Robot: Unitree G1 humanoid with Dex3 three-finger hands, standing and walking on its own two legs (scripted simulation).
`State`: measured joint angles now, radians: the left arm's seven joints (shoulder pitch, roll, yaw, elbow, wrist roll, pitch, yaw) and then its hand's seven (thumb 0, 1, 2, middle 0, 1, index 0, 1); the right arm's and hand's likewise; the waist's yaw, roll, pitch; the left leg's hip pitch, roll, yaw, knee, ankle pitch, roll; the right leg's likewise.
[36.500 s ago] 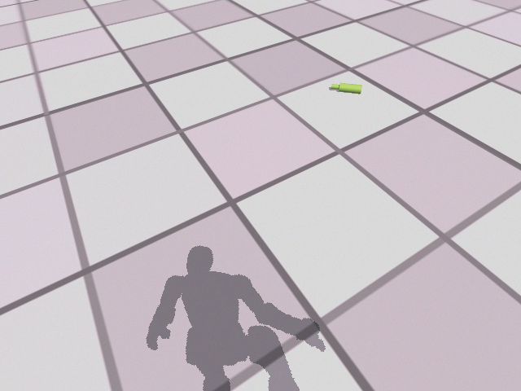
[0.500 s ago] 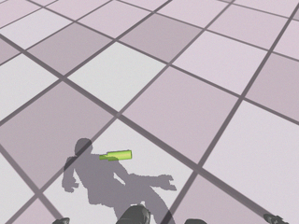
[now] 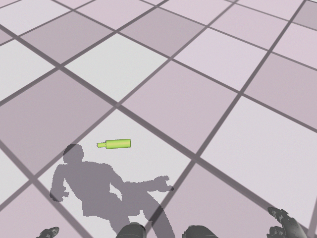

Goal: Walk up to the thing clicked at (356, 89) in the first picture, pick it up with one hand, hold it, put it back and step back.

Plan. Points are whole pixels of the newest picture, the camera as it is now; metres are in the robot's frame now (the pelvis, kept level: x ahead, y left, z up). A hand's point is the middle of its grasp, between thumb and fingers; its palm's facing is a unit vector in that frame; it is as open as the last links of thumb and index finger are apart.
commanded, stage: step back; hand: left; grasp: from above
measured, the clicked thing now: (114, 144) +0.71 +0.33 -0.73
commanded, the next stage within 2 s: stand in 1.98 s
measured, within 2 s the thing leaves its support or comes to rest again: neither
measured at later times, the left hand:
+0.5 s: hand out of the picture -0.05 +0.26 -0.15, palm faces +0.09 -0.91 -0.40, open 7.4 cm
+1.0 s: hand out of the picture -0.30 +0.21 -0.13, palm faces +0.06 -0.90 -0.43, open 7.4 cm
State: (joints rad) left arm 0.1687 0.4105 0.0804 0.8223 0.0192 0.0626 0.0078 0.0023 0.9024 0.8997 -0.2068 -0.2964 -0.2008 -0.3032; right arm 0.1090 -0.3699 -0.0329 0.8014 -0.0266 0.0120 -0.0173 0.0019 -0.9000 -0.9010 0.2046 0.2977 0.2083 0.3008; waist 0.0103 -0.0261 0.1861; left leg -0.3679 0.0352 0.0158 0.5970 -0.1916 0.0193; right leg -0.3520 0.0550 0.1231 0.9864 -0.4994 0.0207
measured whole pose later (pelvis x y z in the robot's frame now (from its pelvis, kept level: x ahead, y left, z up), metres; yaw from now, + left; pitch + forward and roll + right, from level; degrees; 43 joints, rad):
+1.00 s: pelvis -0.33 -0.07 +0.00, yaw +4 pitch -2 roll +1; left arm 0.24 0.36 0.06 0.91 0.05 0.02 0.00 0.00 0.90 0.90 -0.21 -0.30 -0.21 -0.30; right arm 0.17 -0.42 -0.05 0.90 -0.01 0.05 -0.01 0.00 -0.90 -0.90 0.20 0.30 0.20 0.30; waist 0.04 0.04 0.10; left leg -0.48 -0.08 -0.12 1.05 -0.43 -0.03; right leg -0.26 -0.02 0.01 0.64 -0.34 -0.02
